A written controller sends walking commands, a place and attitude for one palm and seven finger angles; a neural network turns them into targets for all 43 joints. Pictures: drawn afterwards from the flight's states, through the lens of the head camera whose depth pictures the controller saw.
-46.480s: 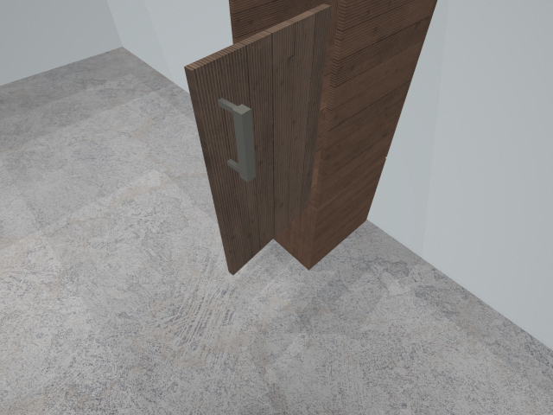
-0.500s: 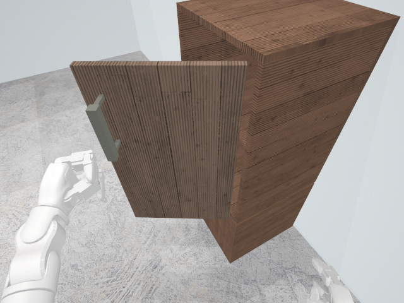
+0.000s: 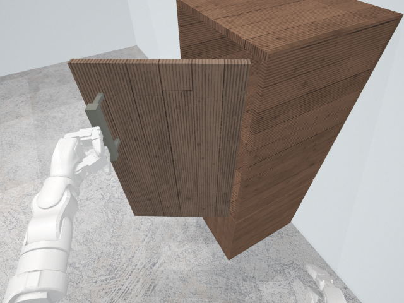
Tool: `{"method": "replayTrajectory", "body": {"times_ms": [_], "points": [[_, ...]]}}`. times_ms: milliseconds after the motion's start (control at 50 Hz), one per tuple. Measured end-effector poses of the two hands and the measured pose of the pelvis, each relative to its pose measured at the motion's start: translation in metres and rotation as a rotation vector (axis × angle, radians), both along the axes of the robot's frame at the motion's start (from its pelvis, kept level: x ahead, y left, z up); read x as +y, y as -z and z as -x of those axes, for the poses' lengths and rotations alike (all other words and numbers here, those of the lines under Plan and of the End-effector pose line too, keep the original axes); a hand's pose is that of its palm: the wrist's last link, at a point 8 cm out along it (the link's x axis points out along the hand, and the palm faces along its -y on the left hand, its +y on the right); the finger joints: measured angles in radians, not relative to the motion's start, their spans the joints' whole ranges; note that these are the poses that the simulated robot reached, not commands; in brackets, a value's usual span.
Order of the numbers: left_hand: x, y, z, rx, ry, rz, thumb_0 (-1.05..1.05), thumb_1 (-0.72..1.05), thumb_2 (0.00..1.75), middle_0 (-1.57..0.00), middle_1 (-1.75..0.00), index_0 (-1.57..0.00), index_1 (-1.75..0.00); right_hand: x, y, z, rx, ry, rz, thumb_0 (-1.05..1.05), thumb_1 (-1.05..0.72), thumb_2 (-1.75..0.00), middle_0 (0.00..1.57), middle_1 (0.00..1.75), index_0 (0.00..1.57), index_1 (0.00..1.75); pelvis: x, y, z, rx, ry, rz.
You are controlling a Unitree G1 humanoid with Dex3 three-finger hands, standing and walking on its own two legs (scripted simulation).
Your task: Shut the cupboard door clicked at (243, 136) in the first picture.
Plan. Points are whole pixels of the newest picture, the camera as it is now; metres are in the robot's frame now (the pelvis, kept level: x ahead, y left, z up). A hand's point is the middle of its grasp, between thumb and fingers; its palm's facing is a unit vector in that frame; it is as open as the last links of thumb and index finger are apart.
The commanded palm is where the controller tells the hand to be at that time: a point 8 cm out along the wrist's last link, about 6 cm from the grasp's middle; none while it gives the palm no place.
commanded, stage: bring the fist close to the handle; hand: left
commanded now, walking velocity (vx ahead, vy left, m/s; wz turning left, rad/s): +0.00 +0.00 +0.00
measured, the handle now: (106, 128) +0.44 +0.24 +0.12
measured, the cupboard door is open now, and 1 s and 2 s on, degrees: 59 52 32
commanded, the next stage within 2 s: push the door shut along its arc in 0.38 s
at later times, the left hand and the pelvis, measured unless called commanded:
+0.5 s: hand (103, 156) +0.35 +0.21 +0.12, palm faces +0.06 -1.00 -0.03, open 3.1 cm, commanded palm +0.33 +0.26 +0.12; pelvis +0.00 +0.00 +0.00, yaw +0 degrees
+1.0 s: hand (109, 139) +0.40 +0.22 +0.12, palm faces -0.07 -1.00 -0.03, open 3.2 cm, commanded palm +0.41 +0.25 +0.12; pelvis -0.01 +0.00 -0.01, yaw +1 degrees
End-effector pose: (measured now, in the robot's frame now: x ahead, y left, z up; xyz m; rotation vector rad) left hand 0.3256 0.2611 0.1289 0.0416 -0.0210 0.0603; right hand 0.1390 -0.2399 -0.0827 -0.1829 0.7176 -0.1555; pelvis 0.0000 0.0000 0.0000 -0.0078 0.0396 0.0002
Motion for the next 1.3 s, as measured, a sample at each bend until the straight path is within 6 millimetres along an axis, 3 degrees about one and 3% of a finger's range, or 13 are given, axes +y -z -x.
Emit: {"method": "replayTrajectory", "body": {"times_ms": [280, 540, 720, 1040, 1300], "points": [[-0.002, 0.005, -0.005, 0.002, -0.002, 0.008, 0.02, 0.9, 0.9, -1.3, -1.5, -1.3, -1.5, -0.016, 0.005, 0.025, 0.068, 0.063, 0.011, 0.01, -0.91, -0.89, 0.21, 0.3, 0.21, 0.3, -0.003, -0.001, 0.0, 0.004, 0.016, -0.003], [0.003, 0.004, -0.006, 0.004, 0.009, 0.015, 0.02, 0.9, 0.9, -1.3, -1.5, -1.3, -1.5, -0.016, 0.007, 0.021, 0.066, 0.052, 0.011, 0.01, -0.91, -0.89, 0.21, 0.3, 0.21, 0.3, -0.005, 0.0, 0.002, 0.01, 0.005, 0.0], [0.004, 0.005, -0.026, 0.026, 0.05, 0.011, 0.02, 0.89, 0.92, -1.3, -1.5, -1.3, -1.5, -0.018, 0.009, 0.024, 0.089, 0.048, 0.026, 0.01, -0.91, -0.89, 0.21, 0.3, 0.21, 0.3, -0.005, 0.002, 0.005, 0.02, -0.003, 0.002], [0.01, 0.004, -0.067, 0.051, 0.14, 0.011, 0.01, 0.92, 0.98, -1.3, -1.5, -1.3, -1.5, -0.025, 0.023, 0.071, 0.252, 0.073, 0.073, 0.01, -0.91, -0.89, 0.21, 0.3, 0.21, 0.3, 0.001, 0.007, 0.011, 0.068, -0.022, 0.015], [-0.005, 0.002, -0.104, 0.059, 0.217, 0.0, 0.03, 1.03, 1.04, -1.29, -1.5, -1.3, -1.5, -0.021, 0.031, 0.11, 0.36, 0.11, 0.087, 0.01, -0.91, -0.89, 0.21, 0.3, 0.21, 0.3, 0.011, 0.012, 0.012, 0.118, -0.022, 0.022]]}}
